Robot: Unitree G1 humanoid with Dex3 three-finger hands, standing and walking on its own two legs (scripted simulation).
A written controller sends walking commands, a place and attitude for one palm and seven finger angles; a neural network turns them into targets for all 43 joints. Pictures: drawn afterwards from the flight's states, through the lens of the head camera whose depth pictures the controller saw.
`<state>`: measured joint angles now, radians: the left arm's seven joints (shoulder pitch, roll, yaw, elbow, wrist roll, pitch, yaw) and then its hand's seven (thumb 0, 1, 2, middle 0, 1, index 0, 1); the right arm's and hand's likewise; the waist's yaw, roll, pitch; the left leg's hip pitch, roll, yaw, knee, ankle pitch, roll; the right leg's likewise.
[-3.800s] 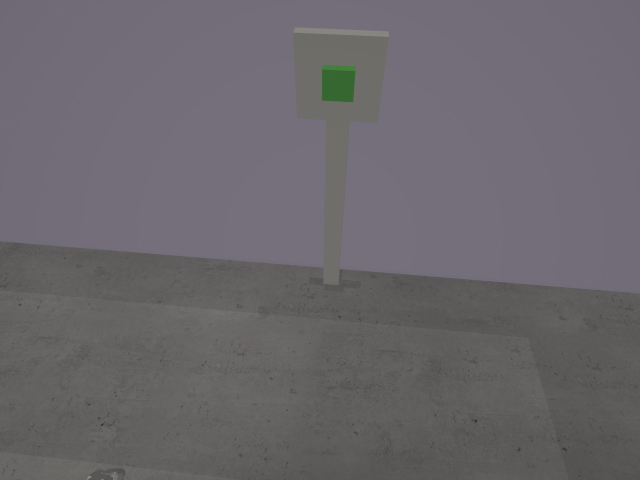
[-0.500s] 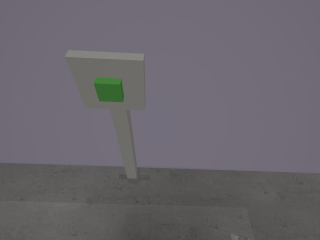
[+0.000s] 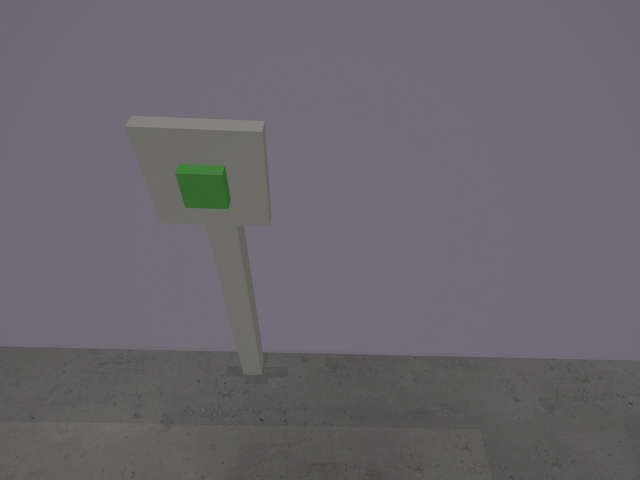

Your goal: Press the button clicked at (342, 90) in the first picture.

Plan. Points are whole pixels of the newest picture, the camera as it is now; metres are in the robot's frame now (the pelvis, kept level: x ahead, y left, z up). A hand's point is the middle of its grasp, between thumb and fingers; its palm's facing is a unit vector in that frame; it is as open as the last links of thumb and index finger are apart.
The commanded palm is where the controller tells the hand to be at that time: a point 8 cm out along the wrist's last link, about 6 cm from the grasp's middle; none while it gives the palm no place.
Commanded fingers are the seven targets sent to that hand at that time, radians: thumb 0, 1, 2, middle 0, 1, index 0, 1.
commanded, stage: come to a stop and stand still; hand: left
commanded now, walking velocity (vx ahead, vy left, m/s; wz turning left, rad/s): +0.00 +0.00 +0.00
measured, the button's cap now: (204, 185) +0.53 +0.22 +0.06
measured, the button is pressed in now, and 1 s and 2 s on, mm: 0 0 0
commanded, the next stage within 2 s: look again from close up in 0.12 s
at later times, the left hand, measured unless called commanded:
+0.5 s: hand out of the picture +0.00 +0.19 -0.18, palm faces +0.05 -0.98 -0.21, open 7.3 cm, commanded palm none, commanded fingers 0.00 0.90 0.90 -0.20 -0.30 -0.20 -0.30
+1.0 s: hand (169, 428) +0.19 +0.21 -0.06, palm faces +0.27 -0.95 -0.17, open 7.0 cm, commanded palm +0.13 +0.24 -0.06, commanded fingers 0.00 0.90 0.90 -0.45 -0.57 -0.45 -0.57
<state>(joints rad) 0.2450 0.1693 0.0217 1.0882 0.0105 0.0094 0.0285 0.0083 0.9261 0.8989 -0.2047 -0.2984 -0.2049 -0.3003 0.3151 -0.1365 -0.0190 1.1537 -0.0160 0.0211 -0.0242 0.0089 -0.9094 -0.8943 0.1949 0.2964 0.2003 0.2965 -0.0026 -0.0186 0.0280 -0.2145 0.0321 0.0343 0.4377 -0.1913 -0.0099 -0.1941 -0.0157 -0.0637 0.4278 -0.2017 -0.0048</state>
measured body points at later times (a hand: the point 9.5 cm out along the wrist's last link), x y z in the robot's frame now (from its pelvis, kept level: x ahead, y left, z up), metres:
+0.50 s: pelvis +0.01 +0.02 -0.01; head +0.00 +0.01 +0.44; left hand +0.00 +0.24 -0.16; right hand +0.01 -0.19 -0.17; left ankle +0.03 +0.12 -0.74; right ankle +0.02 -0.11 -0.74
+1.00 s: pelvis +0.03 +0.01 -0.01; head +0.04 +0.00 +0.44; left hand +0.18 +0.26 -0.04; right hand +0.12 -0.24 -0.13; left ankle +0.03 +0.12 -0.74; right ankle +0.02 -0.11 -0.74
